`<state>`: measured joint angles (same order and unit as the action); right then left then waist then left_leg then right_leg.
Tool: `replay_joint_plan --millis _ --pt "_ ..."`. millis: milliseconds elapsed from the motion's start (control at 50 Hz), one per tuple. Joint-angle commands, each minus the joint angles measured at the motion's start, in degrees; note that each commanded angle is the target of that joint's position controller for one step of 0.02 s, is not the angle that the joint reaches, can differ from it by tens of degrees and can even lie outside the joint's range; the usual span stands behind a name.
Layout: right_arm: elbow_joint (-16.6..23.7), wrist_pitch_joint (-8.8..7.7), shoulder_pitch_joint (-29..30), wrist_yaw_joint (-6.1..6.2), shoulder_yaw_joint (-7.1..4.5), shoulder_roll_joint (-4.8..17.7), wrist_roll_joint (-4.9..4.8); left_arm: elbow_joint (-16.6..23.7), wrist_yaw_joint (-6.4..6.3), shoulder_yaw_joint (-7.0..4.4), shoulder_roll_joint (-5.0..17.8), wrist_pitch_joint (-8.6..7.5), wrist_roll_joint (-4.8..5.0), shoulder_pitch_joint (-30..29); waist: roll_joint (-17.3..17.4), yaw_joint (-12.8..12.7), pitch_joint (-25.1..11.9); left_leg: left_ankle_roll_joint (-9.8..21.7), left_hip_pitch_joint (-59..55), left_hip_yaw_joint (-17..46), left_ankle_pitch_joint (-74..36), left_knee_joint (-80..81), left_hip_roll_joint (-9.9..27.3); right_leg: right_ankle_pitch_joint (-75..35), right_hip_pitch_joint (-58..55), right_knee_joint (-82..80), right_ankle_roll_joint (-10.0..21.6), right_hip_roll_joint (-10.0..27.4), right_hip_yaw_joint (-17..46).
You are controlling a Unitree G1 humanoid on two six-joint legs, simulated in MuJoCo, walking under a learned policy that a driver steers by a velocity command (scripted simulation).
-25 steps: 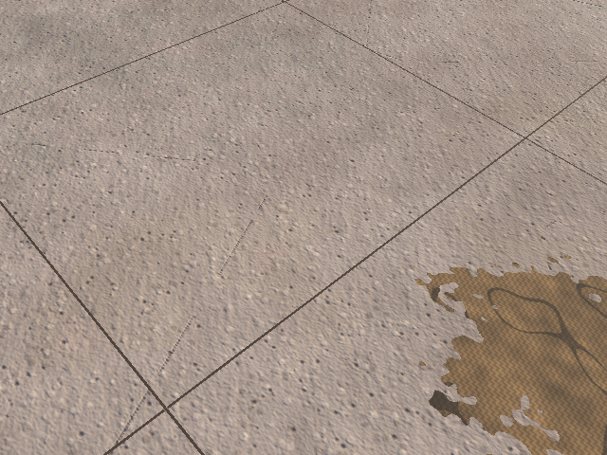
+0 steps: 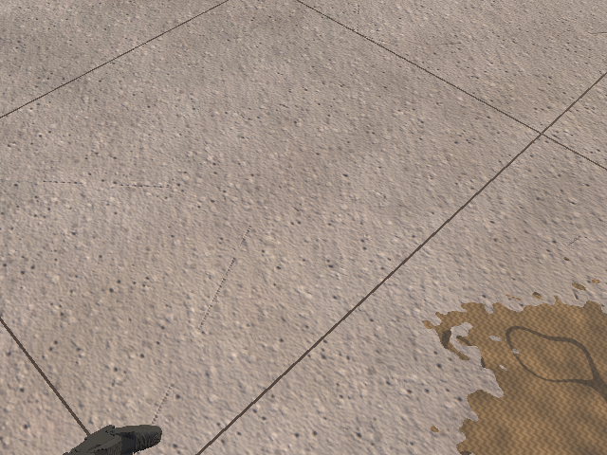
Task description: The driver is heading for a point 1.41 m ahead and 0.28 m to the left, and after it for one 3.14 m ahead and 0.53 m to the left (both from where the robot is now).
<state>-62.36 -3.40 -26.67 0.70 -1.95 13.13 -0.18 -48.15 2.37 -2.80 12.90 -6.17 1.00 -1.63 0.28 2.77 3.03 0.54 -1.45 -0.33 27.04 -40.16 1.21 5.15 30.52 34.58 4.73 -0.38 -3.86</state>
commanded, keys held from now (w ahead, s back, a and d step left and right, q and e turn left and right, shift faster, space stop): w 0.86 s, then w+q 0.14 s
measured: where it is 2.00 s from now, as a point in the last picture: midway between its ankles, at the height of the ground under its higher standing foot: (241, 196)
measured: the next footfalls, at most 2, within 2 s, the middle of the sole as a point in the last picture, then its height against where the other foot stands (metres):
left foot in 0.52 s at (243, 440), level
right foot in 1.06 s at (346, 305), level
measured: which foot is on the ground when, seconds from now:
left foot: up 0.00-0.50, down 0.52-1.00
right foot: down 0.00-0.52, up 0.54-1.00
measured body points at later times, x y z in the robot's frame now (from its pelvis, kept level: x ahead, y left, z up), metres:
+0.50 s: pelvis +0.29 +0.03 +0.01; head +0.32 +0.04 +0.46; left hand +0.24 +0.30 -0.13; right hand +0.50 -0.21 -0.08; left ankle +0.44 +0.14 -0.71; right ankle +0.13 -0.10 -0.71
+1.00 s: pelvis +0.57 +0.03 +0.02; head +0.60 +0.03 +0.47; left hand +0.78 +0.26 -0.08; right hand +0.52 -0.24 -0.12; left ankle +0.44 +0.14 -0.71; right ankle +0.75 -0.11 -0.69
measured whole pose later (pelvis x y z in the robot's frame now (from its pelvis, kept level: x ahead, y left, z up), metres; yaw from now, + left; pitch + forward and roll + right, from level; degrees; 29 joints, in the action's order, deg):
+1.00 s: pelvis +0.57 +0.03 +0.02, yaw +1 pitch +2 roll +2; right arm -57.9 -4.3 -23.3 0.5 -3.4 13.3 -1.0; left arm -49.6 1.6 -2.7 13.3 -5.2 1.0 -0.5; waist -2.2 5.0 0.6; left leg 1.2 -2.7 -1.7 18.1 -13.2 -2.4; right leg -1.5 33.5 29.7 1.2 4.2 1.2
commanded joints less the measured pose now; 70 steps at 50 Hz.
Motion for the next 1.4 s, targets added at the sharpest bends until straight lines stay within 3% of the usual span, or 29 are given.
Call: replay_joint_plan --millis 20,60,100,140,220,300,420,460,500,520,540,560,580,620,640,740,860,960,1000,1040,1060,1080,1100,1120,1160,1180,1220,1280,1400 --pt "5.60 -3.89 0.07 -1.10 -0.51 5.13 -2.18 -4.57 -0.51 -3.00 11.21 0.37 -0.15 22.64 -10.99 -9.63 -18.83 2.26 41.64 8.28 2.33 -41.79 -1.59 17.94 -49.45 -18.90 13.53 21.25 44.04" --pt "7.83 -4.57 7.51 -0.37 -1.18 6.85 -2.47 -2.84 -0.22 -1.62 7.01 -0.32 -0.66 12.68 -2.08 -5.60 -7.02 3.36 39.73 5.13 -7.23 -36.36 4.43 7.38 -29.55 -21.72 9.82 17.27 27.13" --pt "7.22 -2.81 5.13 0.22 -1.79 5.14 -1.30 -3.27 0.31 -0.81 4.43 -0.90 -1.45 9.89 -3.56 -1.66 -4.81 3.45 32.54 5.35 -10.92 -30.81 7.38 2.68 -19.50 -24.86 8.39 13.57 18.92" --pt "7.32 -1.50 4.55 0.42 -1.74 3.42 -1.08 -4.65 0.11 -0.92 5.26 -1.06 -1.17 11.81 -3.95 -0.71 -2.98 2.75 31.76 4.36 -11.62 -27.20 8.09 0.89 -15.46 -27.50 9.44 12.58 15.38" --pt "11.14 -1.23 14.52 0.56 -2.41 5.17 -0.13 -6.13 -1.76 -1.47 8.39 -0.82 -1.19 16.46 -2.57 -2.36 0.30 0.24 40.76 3.65 -23.09 -14.32 8.86 -1.73 -17.94 -29.91 9.61 12.29 12.31" --pt "13.50 -1.97 23.19 -0.37 -1.82 3.69 -0.37 -7.01 -2.65 -1.50 9.26 -0.23 -0.50 20.55 -2.81 -5.07 0.94 -0.20 38.75 0.86 -33.77 0.96 6.07 -3.46 -20.66 -29.74 7.24 10.23 7.75" --pt "17.04 -2.64 31.14 -2.36 -1.29 4.46 -1.09 -9.57 -3.00 -2.12 10.15 1.35 0.16 25.98 -3.09 -6.87 2.44 1.55 40.56 0.76 -28.55 9.92 4.14 -6.23 -32.92 -24.52 6.33 14.81 8.22" --pt "16.99 -2.99 28.56 -2.78 -1.83 6.16 -1.19 -9.41 -3.15 -2.52 10.99 1.98 0.15 24.85 -4.39 -4.63 0.60 3.10 35.72 -0.21 -24.03 11.32 2.67 -14.41 -35.33 -20.60 5.14 15.78 8.30" --pt "13.03 -3.13 14.85 -2.45 -4.07 10.19 -1.02 -8.59 -3.11 -2.16 10.24 2.60 -0.11 22.54 -4.39 2.50 -7.87 5.83 16.23 -3.17 -23.57 12.56 -0.93 -30.66 -32.41 -4.59 2.73 11.68 4.77" --pt "10.65 -3.03 3.84 -1.91 -5.40 14.63 -0.30 -7.18 -3.09 -1.13 8.17 2.57 -1.02 23.11 0.96 5.91 -16.72 9.55 -1.95 7.44 -23.90 10.90 8.48 -18.28 -20.90 13.16 0.67 8.17 2.04" --pt "9.01 -2.69 -0.41 -2.18 -6.30 18.96 -0.01 -6.92 -2.29 1.21 -0.19 1.19 -1.02 30.45 16.81 1.93 -24.04 19.23 -21.89 35.77 -13.34 17.55 21.52 19.32 3.00 33.74 -3.25 -3.18 2.56" --pt "9.35 -2.74 0.25 -2.26 -4.60 12.95 -0.31 -7.58 -2.06 0.10 5.37 -0.32 0.47 27.36 12.49 3.75 -24.14 18.28 -21.91 41.94 -7.48 22.81 21.11 27.29 9.95 41.45 -2.28 -1.46 10.89" --pt "10.46 -2.93 5.60 -2.06 -3.74 10.27 -0.43 -5.69 -1.91 -0.86 9.14 -1.27 1.83 21.54 9.65 3.16 -15.49 15.31 -14.81 32.92 -10.23 23.25 19.22 23.05 14.00 42.77 -1.14 1.66 10.32" --pt "12.10 -3.07 13.49 -2.19 -2.68 7.11 0.38 -4.75 -2.64 -1.29 8.84 -1.28 0.78 16.39 2.31 -0.09 -7.55 13.14 1.14 20.42 -21.94 26.10 15.13 14.21 9.75 36.65 -1.19 6.70 8.04" --pt "11.96 -3.22 14.51 -2.32 -2.19 5.74 0.90 -4.92 -2.72 -1.56 8.02 -0.52 0.37 17.46 3.29 -2.11 -6.69 12.43 5.50 16.91 -24.39 27.77 13.49 11.95 6.00 34.14 -1.21 8.28 8.45" --pt "9.80 -3.41 10.91 -1.50 -2.88 8.50 0.46 -3.45 -3.04 -1.50 5.18 1.77 -0.42 14.27 2.34 -3.31 -2.52 13.63 10.12 10.09 -29.54 33.13 12.32 4.71 8.11 22.67 -3.47 9.51 7.17" --pt "8.02 -2.59 6.06 -0.33 -2.85 9.08 -0.28 -0.13 -2.11 -0.91 3.76 1.22 -0.28 2.37 2.92 -0.02 0.13 10.74 8.41 3.42 -28.49 34.35 9.27 -11.04 6.95 2.91 -4.28 6.74 4.21" --pt "5.98 -1.25 1.75 0.08 -3.29 9.59 -1.03 2.96 -0.74 -0.77 4.86 0.09 0.16 -4.54 3.34 1.16 2.31 10.53 1.42 6.92 -28.82 29.54 12.40 -7.24 6.84 -5.04 -3.56 4.88 5.35" --pt "6.21 -0.76 2.77 0.36 -3.77 10.49 -1.16 2.81 -0.40 -1.36 6.70 -0.55 0.20 -2.31 4.46 -0.90 0.84 9.54 0.13 8.72 -31.62 26.37 13.50 -3.94 1.82 -6.90 -2.74 3.87 5.38" --pt "7.11 -0.36 4.98 0.33 -3.57 9.94 -0.99 -0.24 -0.83 -3.25 10.14 -0.99 0.06 8.85 4.65 -6.88 -5.78 7.39 2.67 6.98 -43.13 14.58 10.07 -2.02 -14.82 -8.42 -0.66 1.54 3.30" --pt "8.64 -0.35 5.75 0.24 -2.62 7.57 -0.33 -2.47 -1.37 -4.48 13.80 -1.15 -0.90 19.71 1.68 -10.98 -14.39 5.29 12.19 4.37 -35.74 -0.69 6.28 -2.73 -32.26 -5.32 2.48 8.32 9.54" --pt "9.71 -1.27 -1.23 0.04 -0.71 0.34 -0.48 -3.79 -1.64 -5.88 19.39 -0.58 -1.61 26.20 -12.74 -9.01 -23.76 0.80 34.89 -0.11 -10.18 -22.92 -2.92 4.61 -54.68 -8.65 10.64 23.37 33.17" --pt "9.03 -2.22 -0.74 -0.15 -1.29 3.46 -1.68 -3.84 -1.56 -4.44 14.37 -0.32 -1.21 26.40 -15.38 -9.64 -26.76 0.96 41.51 7.32 6.50 -32.72 -2.62 11.70 -54.50 -15.70 12.04 25.36 44.73" --pt "10.39 -2.52 3.94 -0.08 -2.66 8.22 -2.87 -2.85 -1.75 -3.28 10.65 -0.36 -0.84 21.28 -11.44 -9.05 -17.30 1.71 46.06 7.78 3.42 -36.13 0.54 13.99 -46.96 -16.81 9.05 23.59 36.27" --pt "11.58 -1.91 8.95 0.47 -3.13 7.68 -2.18 -1.98 -1.74 -2.06 6.63 -0.43 -1.09 13.51 -5.55 -6.07 -7.72 2.21 43.08 5.76 -5.38 -32.08 5.29 9.34 -30.53 -20.77 5.99 19.50 23.01" --pt "11.44 -1.06 8.17 0.55 -3.56 6.76 -1.84 -2.08 -1.70 -1.68 5.41 -0.68 -1.56 11.44 -6.65 -4.01 -5.67 2.41 39.76 6.27 -7.93 -29.48 6.96 7.00 -25.33 -22.85 5.01 17.67 18.10" --pt "11.85 0.53 7.10 0.34 -3.41 3.93 -1.89 -2.74 -1.75 -1.98 5.68 -0.88 -1.75 10.52 -6.64 -2.31 -3.64 2.37 36.86 5.82 -10.08 -27.38 7.90 3.43 -20.28 -25.91 5.27 16.86 12.39" --pt "14.01 1.68 10.11 0.28 -3.78 4.02 -1.36 -3.65 -2.54 -2.77 7.86 -1.18 -1.95 11.66 -4.12 -1.81 -1.69 1.59 40.70 6.47 -16.63 -22.63 8.09 -2.18 -20.31 -27.85 6.07 16.95 6.26" --pt "17.93 1.09 20.90 -1.92 -2.97 3.02 -0.90 -4.20 -3.80 -3.46 10.35 -0.24 -1.45 14.94 -2.39 -4.96 1.06 1.29 40.58 1.39 -29.75 -4.80 6.59 -5.95 -24.41 -28.41 4.32 15.59 -4.09"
